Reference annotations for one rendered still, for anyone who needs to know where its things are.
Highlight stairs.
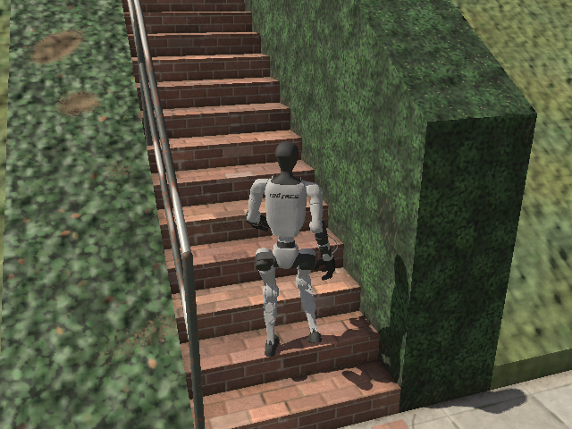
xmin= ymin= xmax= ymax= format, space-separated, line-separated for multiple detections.
xmin=122 ymin=0 xmax=401 ymax=429

